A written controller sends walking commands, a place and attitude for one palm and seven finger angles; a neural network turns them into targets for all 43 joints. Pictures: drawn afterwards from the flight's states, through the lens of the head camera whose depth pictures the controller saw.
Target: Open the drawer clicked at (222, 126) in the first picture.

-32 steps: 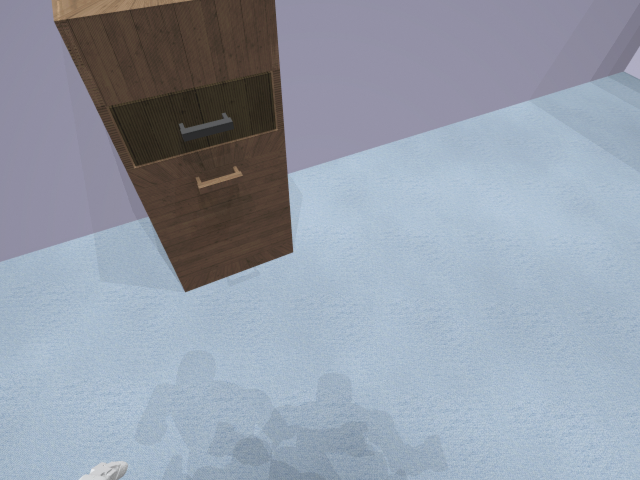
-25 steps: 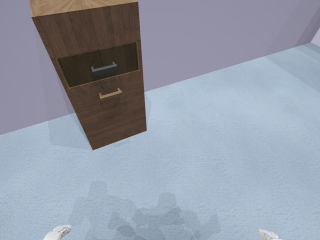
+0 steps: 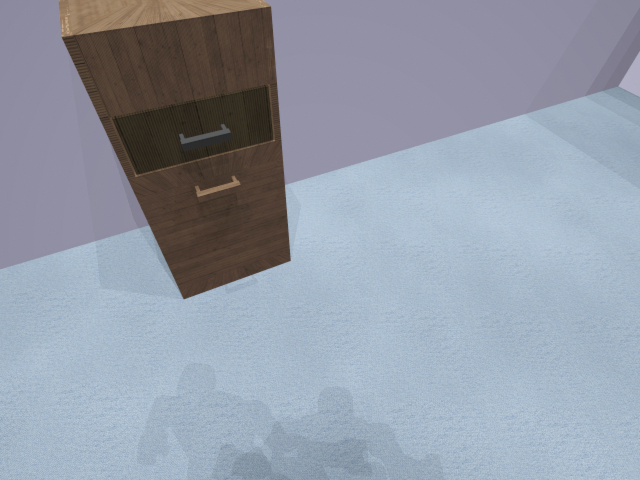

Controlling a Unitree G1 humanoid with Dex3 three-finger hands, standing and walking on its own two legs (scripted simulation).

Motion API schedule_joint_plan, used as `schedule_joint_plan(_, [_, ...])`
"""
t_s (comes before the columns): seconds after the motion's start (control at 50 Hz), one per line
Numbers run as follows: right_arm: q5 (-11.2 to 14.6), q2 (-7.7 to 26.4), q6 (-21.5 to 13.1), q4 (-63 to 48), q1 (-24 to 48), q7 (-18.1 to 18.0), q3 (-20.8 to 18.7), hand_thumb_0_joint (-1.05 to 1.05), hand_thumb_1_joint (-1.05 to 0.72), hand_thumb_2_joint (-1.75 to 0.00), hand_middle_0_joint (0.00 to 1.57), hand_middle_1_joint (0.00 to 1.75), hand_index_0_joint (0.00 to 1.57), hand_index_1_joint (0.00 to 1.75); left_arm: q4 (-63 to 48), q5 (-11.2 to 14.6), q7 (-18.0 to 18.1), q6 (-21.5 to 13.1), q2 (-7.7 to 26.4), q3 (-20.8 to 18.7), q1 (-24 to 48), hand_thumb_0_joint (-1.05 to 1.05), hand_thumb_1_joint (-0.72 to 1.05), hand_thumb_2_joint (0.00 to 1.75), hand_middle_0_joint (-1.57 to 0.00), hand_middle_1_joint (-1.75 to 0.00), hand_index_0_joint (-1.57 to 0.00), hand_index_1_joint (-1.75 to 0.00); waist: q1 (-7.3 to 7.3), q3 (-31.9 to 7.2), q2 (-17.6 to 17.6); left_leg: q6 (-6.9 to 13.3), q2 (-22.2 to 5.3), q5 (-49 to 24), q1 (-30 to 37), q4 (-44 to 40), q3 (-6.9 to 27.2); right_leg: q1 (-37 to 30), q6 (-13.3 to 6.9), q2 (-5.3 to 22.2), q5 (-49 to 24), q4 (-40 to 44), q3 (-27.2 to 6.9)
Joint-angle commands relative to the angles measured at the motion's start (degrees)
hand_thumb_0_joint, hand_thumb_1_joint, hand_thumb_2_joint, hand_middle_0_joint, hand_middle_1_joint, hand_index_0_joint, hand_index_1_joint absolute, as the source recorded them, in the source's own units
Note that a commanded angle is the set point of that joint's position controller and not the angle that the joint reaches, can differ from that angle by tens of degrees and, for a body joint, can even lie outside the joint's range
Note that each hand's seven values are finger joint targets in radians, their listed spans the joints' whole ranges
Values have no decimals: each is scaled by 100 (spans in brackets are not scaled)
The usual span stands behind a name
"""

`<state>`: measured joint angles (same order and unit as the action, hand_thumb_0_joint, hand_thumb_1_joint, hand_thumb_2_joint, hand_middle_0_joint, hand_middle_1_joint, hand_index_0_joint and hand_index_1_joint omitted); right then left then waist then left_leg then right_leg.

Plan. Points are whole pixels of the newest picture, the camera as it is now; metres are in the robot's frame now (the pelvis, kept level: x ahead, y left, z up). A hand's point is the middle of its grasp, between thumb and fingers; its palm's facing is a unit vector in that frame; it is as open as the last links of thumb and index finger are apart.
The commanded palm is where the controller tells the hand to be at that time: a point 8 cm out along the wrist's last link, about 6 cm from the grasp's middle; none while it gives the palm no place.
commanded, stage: stand and wait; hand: left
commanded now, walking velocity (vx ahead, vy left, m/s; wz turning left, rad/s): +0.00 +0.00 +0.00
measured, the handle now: (204, 135) +0.91 +0.36 -0.10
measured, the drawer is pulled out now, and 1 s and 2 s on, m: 0.00 0.00 0.00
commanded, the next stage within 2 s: look at it before walking up in 0.46 s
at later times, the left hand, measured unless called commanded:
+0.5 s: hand out of the picture +0.06 +0.24 -0.15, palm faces -0.04 -0.95 -0.32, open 7.4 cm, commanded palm none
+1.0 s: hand out of the picture +0.05 +0.25 -0.16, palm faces -0.04 -0.94 -0.33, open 7.4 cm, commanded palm none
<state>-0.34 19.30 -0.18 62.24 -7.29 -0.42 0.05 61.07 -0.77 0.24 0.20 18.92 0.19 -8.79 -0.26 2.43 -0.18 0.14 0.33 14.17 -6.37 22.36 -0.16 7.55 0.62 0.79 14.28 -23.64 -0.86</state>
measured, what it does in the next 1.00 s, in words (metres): stands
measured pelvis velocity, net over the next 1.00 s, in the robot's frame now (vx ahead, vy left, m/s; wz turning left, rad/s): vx -0.02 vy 0.00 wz -0.01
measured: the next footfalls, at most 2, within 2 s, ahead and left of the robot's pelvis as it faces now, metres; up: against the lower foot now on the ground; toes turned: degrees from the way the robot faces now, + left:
none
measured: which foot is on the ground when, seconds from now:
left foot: down 0.00-1.00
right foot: down 0.00-1.00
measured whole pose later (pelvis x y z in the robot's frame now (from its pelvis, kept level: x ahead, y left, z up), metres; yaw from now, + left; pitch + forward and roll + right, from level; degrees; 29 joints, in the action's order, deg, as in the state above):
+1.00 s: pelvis -0.02 +0.00 +0.00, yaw -1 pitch -2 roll +0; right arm -0.2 19.1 -0.8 64.0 -6.6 0.0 0.2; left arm 62.8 -1.0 0.0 -0.4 19.2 0.4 -8.0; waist -0.2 2.2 0.2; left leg 0.4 0.3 11.6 -6.6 20.1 -0.7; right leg 7.7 1.0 0.8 11.2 -20.7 -1.4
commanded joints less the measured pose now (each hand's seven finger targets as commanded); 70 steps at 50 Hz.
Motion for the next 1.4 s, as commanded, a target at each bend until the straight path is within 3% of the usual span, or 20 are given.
schedule_joint_plan(0.0, [-12,1112,-162,-325,338,-71,-207,0,-90,-90,20,30,20,30,-367,25,73,-148,1182,-215,326,0,90,90,-20,-30,-20,-30,11,-464,118,155,-690,-1223,43,-359,445,-83,-223,602,-1353,349,-457])
schedule_joint_plan(0.4, [-20,1104,-169,-174,262,-40,-198,0,-90,-90,20,30,20,30,-275,9,47,-164,1173,-197,341,0,90,90,-20,-30,-20,-30,20,-275,114,126,-694,-668,-100,-514,495,203,-209,567,-635,603,-584])
schedule_joint_plan(0.84, [1,1156,-191,-156,285,-45,-214,0,-90,-90,20,30,20,30,-224,6,54,-179,1187,-189,277,0,90,90,-20,-30,-20,-30,17,-498,57,144,-743,-1160,95,-490,512,19,-187,579,-1169,524,-500])
schedule_joint_plan(0.9, [-4,1172,-185,-149,325,-43,-210,0,-90,-90,20,30,20,30,-214,6,52,-169,1185,-183,297,0,90,90,-20,-30,-20,-30,17,-361,59,139,-743,-1026,55,-569,513,75,-176,577,-1044,567,-496])
schedule_joint_plan(1.18, [-3,1178,-202,-171,375,-42,-217,0,-90,-90,20,30,20,30,-225,1,57,-181,1209,-196,312,0,90,90,-20,-30,-20,-30,10,-421,33,141,-746,-1244,113,-584,511,-39,-169,602,-1237,578,-471])
schedule_joint_plan(1.22, [-17,1101,-184,-188,301,-66,-226,0,-90,-90,20,30,20,30,-266,-2,50,-133,1132,-207,292,0,90,90,-20,-30,-20,-30,29,-382,41,121,-776,-1326,221,-446,392,140,-183,565,-1469,472,-543])
schedule_joint_plan(1.26, [-27,566,-90,-183,-6,-92,-155,0,-90,-90,20,30,20,30,-268,8,77,9,646,-146,54,0,90,90,-20,-30,-20,-30,60,-405,51,43,-820,-1409,260,-207,180,361,-116,518,-1712,176,-568])
schedule_joint_plan(1.3, [-32,556,-9,-308,-142,-129,-214,0,-90,-90,20,30,20,30,-411,-8,68,110,585,-181,-54,0,90,90,-20,-30,-20,-30,77,-317,-49,63,-919,-1318,207,-88,124,670,-93,393,-1678,-162,-583])
schedule_joint_plan(1.36, [-45,705,47,-559,-145,-162,-357,0,-90,-90,20,30,20,30,-661,-32,22,192,515,-258,-162,0,90,90,-20,-30,-20,-30,65,-334,-388,309,-1304,-1329,208,-56,286,1172,-41,120,-1238,-975,-435])
schedule_joint_plan(1.38, [-48,742,51,-641,-111,-164,-404,0,-90,-90,20,30,20,30,-727,-34,0,220,464,-278,-185,0,90,90,-20,-30,-20,-30,51,-227,-657,482,-1561,-1417,82,-135,399,1349,-5,22,-553,-1462,-292])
